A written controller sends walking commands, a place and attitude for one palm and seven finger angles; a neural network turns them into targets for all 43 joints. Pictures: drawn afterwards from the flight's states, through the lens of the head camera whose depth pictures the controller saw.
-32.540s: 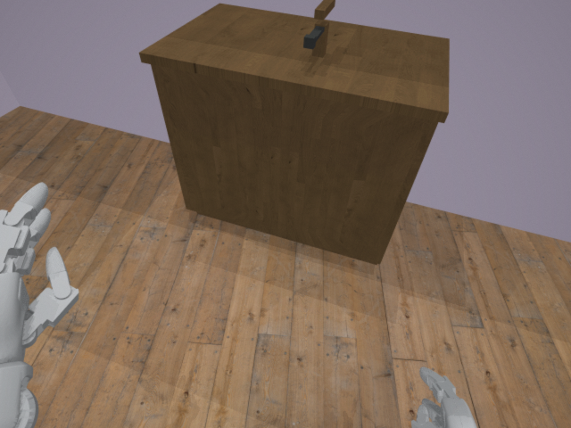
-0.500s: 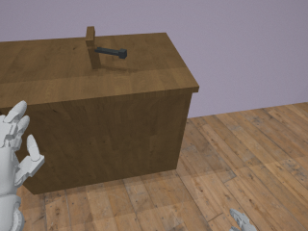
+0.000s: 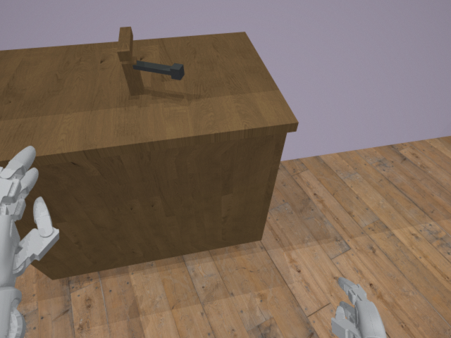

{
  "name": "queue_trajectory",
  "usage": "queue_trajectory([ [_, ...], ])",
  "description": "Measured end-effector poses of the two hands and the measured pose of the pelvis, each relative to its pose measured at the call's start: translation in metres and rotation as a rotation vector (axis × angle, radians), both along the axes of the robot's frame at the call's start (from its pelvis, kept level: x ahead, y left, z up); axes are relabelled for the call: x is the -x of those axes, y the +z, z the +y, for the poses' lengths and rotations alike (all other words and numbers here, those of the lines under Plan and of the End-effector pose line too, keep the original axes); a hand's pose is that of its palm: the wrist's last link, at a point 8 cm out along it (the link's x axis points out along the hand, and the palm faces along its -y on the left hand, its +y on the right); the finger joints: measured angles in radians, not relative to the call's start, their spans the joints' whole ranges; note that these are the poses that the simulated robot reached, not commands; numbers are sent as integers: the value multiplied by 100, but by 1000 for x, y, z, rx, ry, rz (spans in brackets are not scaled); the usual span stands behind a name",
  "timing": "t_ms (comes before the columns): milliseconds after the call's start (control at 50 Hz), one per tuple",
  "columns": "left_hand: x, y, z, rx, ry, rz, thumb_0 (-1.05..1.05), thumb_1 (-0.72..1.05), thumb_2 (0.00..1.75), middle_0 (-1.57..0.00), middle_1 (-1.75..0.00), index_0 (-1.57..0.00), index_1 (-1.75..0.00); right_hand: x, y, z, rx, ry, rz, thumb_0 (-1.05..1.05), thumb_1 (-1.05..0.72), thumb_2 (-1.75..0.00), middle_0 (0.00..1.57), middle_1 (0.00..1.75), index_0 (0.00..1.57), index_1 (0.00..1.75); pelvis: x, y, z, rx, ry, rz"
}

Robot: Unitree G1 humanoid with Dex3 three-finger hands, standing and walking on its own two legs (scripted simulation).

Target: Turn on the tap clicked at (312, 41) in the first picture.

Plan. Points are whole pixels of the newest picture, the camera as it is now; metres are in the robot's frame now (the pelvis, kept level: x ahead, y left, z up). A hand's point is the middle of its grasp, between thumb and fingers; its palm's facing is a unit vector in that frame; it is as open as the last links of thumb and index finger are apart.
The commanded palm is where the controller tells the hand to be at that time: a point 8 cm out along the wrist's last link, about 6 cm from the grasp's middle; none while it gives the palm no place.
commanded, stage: stop stepping back and stand still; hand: left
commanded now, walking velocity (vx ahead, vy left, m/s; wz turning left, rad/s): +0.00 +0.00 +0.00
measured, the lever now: (177, 71) +0.68 +0.18 +0.12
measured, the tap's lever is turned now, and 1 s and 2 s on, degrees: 63 63 63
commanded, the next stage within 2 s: stand and check the lever's angle in 0.12 s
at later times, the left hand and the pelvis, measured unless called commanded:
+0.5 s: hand (41, 231) +0.21 +0.26 +0.15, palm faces +0.39 -0.85 -0.36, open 7.4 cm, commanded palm +0.16 +0.30 +0.18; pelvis +0.00 +0.02 +0.00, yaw -1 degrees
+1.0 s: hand (61, 212) +0.24 +0.25 +0.15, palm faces +0.40 -0.84 -0.35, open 7.4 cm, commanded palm +0.19 +0.28 +0.18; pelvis +0.02 +0.01 -0.01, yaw -3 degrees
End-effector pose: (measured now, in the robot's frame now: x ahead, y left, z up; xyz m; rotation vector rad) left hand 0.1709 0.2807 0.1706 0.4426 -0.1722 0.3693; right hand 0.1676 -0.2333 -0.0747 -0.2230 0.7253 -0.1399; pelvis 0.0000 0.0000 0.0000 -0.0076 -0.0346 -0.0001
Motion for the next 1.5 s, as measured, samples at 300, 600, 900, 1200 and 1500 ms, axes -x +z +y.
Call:
queue_trajectory([
  [300, -4, 0, 12, 20, -2, -9, 2, 89, 90, -21, -30, -21, -30, 0, 3, 17, -7, -2, 0, 1, -90, -90, 21, 30, 20, 30, -3, 2, 12, 6, -9, 13],
  [600, 1, -2, 22, 30, 7, -6, 2, 89, 90, -20, -30, -21, -30, 13, -1, 29, -11, -3, 25, 1, -90, -90, 21, 30, 20, 30, 2, 3, 22, 9, -14, 12],
  [900, -14, -7, 18, 36, -1, -27, 2, 90, 90, -20, -30, -21, -30, 16, -4, 23, -10, -52, 5, 1, -90, -90, 21, 30, 20, 30, -3, -4, 21, 7, -47, 18],
  [1200, -84, -1, 1, -21, -91, -116, 1, 89, 90, -20, -30, -21, -30, -11, -27, 0, -10, -130, 55, 2, -90, -90, 21, 30, 20, 30, -59, -21, 16, -20, -110, -8],
  [1500, -169, 9, -63, -108, -158, -47, 1, 89, 90, -21, -30, -21, -30, -78, -47, -33, -95, -127, 85, 1, -90, -90, 21, 30, 20, 30, -132, -20, -30, -4, -105, 1],
])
